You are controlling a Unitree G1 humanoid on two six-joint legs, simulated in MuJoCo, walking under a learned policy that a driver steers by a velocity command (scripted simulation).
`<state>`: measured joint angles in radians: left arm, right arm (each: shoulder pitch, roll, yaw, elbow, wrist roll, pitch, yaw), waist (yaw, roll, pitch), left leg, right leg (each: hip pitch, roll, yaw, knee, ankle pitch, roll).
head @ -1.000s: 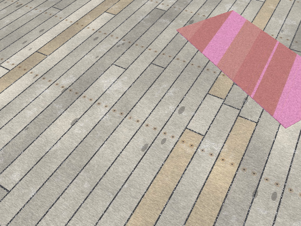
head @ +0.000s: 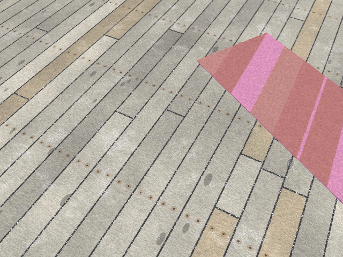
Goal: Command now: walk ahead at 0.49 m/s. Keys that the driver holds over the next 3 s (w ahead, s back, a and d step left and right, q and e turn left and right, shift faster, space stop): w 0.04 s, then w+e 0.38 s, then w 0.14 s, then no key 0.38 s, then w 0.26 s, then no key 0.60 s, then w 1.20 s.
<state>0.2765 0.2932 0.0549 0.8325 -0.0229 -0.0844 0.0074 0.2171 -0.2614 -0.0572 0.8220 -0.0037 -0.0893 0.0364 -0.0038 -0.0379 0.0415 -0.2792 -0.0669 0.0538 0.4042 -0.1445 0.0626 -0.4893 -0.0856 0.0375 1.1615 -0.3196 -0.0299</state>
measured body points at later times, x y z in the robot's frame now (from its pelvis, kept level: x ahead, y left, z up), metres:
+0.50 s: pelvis +0.29 -0.08 -0.01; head +0.33 -0.09 +0.44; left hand +0.49 +0.16 -0.11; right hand +0.32 -0.36 -0.14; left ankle +0.19 +0.09 -0.64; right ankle +0.35 -0.16 -0.74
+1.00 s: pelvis +0.51 -0.08 -0.01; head +0.55 -0.08 +0.44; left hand +0.67 +0.16 -0.14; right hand +0.61 -0.36 -0.11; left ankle +0.64 -0.01 -0.74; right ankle +0.41 -0.19 -0.69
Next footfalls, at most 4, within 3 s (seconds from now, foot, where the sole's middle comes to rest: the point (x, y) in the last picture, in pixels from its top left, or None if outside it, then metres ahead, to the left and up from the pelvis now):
0.38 right None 0.39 -0.16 -0.78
0.84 left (180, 207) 0.68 -0.02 -0.78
1.18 right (234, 236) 0.55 -0.23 -0.78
1.50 left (182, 181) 0.80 -0.03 -0.78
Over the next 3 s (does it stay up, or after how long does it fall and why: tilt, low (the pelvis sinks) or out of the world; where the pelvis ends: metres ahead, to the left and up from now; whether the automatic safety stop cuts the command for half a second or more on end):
stays up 1.18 -0.27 0.00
